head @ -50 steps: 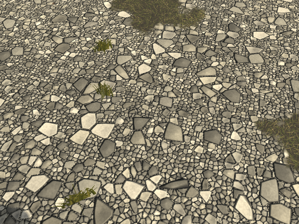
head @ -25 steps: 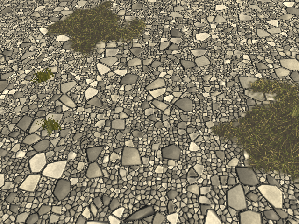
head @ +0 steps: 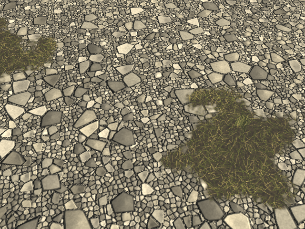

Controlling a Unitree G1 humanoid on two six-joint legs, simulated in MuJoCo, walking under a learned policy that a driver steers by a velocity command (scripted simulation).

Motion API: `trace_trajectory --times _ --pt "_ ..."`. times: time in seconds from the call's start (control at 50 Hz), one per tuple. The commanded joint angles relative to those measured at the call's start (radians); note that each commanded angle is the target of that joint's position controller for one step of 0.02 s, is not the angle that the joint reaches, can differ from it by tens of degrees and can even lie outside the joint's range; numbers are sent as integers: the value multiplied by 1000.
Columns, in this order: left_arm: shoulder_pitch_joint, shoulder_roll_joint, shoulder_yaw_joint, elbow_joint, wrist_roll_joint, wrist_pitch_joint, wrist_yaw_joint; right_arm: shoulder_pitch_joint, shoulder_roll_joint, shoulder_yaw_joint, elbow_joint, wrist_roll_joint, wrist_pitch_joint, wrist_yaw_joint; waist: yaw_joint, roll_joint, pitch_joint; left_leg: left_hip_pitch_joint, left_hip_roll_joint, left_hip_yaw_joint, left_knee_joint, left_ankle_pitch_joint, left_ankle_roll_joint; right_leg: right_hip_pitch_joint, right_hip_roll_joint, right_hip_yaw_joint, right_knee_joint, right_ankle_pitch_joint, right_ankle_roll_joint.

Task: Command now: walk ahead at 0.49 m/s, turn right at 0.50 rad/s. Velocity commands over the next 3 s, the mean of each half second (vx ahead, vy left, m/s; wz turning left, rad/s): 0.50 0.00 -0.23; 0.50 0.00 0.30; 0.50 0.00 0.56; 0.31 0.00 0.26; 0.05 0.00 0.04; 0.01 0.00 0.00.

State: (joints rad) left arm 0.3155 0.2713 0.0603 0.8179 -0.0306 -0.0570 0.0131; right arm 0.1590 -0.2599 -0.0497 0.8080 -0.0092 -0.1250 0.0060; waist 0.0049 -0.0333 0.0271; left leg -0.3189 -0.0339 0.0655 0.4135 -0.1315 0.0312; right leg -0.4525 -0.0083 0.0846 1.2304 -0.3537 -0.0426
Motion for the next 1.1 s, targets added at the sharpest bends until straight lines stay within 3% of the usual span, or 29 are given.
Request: trace_trajectory --times 0.02,0.08,0.14,0.2,0.26,0.3,0.34,0.36,0.38,0.4,0.42,0.46,0.5,0.54,0.58,0.7,0.8,0.86,0.88,0.9,0.92,0.94,0.96,0.98,1.0,1.02,1.04,1.06,1.1 --pt "32 22 10 -79 -2 2 -4 47 -81 -21 -13 0 -15 7 0 98 -45 155 280 -270 -261 40 184 -169 -113 34 -20 54 -2" --pt "-37 10 -1 -117 13 5 -3 79 -122 -35 21 8 -23 14 1 71 -11 151 295 -203 -302 124 217 -230 -121 39 -161 121 6" --pt "-126 15 -10 -145 21 -11 -19 87 -147 -38 35 17 -11 11 -15 66 -3 177 266 -117 -303 182 198 -229 -124 -5 -359 285 7" --pt "-244 11 -20 -176 17 -24 -36 136 -169 -37 53 29 4 9 -60 79 15 178 244 -62 -281 163 168 -161 -96 -77 -522 369 11" --pt "-320 33 -17 -217 7 -25 -47 194 -190 -38 83 39 22 10 -77 101 33 266 290 -81 -249 135 151 -160 -79 -89 -610 302 -7" --pt "-313 57 -9 -229 9 -28 -53 197 -203 -40 94 44 37 8 -53 119 25 316 314 -85 -192 204 133 -112 -54 -109 -660 231 -35" --pt "-107 119 30 -168 20 -29 -47 181 -191 -31 95 42 48 3 64 106 -95 279 253 -15 66 481 88 196 16 -161 -729 248 -79" --pt "82 192 60 -126 24 -25 -34 174 -153 -13 75 24 45 -2 142 41 -221 106 201 33 341 361 43 483 -95 -26 -707 268 -131" --pt "163 315 82 -113 34 -20 -27 272 -24 28 41 7 24 6 93 -233 -341 -311 33 33 743 -229 -24 829 -366 462 -797 164 -296" --pt "193 229 61 -110 25 -24 -30 254 -96 13 60 30 -2 12 120 -184 -418 -431 29 -138 902 -436 -13 847 -407 670 -920 95 -331" --pt "119 177 42 -116 27 -30 -33 166 -158 -7 30 59 -12 15 103 -133 -261 -513 86 -140 937 -367 7 736 -367 510 -920 141 -275" --pt "-24 102 20 -134 25 -31 -40 88 -138 -7 18 34 -4 6 41 -31 -127 -439 163 -118 825 -210 7 473 -274 270 -957 300 -218" --pt "-61 68 13 -131 33 -43 -47 116 -111 -10 28 23 23 6 -10 -42 -90 -322 189 -126 753 -139 4 337 -222 166 -1019 395 -196" --pt "-60 98 23 -111 31 -57 -44 134 -78 -6 30 25 46 4 -39 -37 -78 -320 188 -123 707 -87 -13 302 -228 113 -1069 417 -216" --pt "-32 105 28 -85 38 -64 -33 80 -73 -6 16 27 59 2 -27 -16 -38 -381 189 -139 630 -6 -24 309 -228 52 -1097 435 -211" --pt "17 130 34 -31 39 -61 -9 -88 -53 -3 -37 29 54 20 36 -17 26 -398 130 -131 331 254 -10 366 -217 -113 -1132 393 -143" --pt "67 138 38 18 27 -40 -1 -201 -41 4 -108 28 51 50 77 -11 68 -446 115 -80 217 185 23 527 -264 -177 -1073 449 -117" --pt "39 169 46 17 22 -19 9 -188 -62 -6 -141 29 51 68 45 -43 34 -359 65 -1 197 32 66 579 -275 -220 -942 782 -84" --pt "29 186 50 11 21 -11 15 -137 -82 -18 -138 29 54 68 14 -67 -12 -271 25 36 206 -18 85 583 -270 -237 -850 973 -70" --pt "12 193 51 5 21 0 21 -13 -116 -39 -113 31 56 66 -56 -68 -83 -108 -23 63 180 -20 112 554 -246 -264 -682 1099 -49" --pt "12 188 46 -5 21 1 27 150 -180 -73 -75 32 59 53 -134 -35 -171 161 -35 16 139 31 153 413 -204 -281 -447 1021 -13" --pt "74 111 19 -46 44 -18 21 272 -300 -108 -63 28 67 30 -129 174 -293 550 216 -401 134 21 286 19 -98 -280 -57 495 47" --pt "98 40 -13 -68 42 -61 1 258 -304 -95 -79 32 58 34 -79 265 -434 742 387 -910 -61 -107 424 -253 76 -67 180 -227 69" --pt "-24 127 10 -91 4 -91 -14 265 -224 -75 -78 24 55 32 -133 172 -372 715 350 -813 -100 -135 356 -357 9 43 218 -173 40" --pt "-85 132 8 -115 -10 -103 -16 211 -182 -64 -83 27 51 30 -112 123 -241 571 314 -655 -101 -71 312 -380 -34 20 154 -84 19" --pt "-105 124 9 -114 12 -105 -8 138 -156 -56 -102 29 51 29 -64 29 -158 404 269 -546 -113 21 282 -330 -76 9 62 -19 18" --pt "-97 133 19 -113 33 -95 0 85 -129 -46 -120 21 51 27 -24 26 -113 276 242 -479 -138 115 270 -257 -102 5 -6 21 26" --pt "-78 131 23 -118 39 -81 0 62 -126 -45 -136 12 51 24 5 60 -101 193 224 -459 -160 171 279 -196 -113 9 -38 33 38" --pt "-59 107 21 -123 45 -59 1 60 -134 -49 -142 17 47 17 25 68 -86 111 194 -393 -185 245 283 -162 -114 -10 -121 59 67"
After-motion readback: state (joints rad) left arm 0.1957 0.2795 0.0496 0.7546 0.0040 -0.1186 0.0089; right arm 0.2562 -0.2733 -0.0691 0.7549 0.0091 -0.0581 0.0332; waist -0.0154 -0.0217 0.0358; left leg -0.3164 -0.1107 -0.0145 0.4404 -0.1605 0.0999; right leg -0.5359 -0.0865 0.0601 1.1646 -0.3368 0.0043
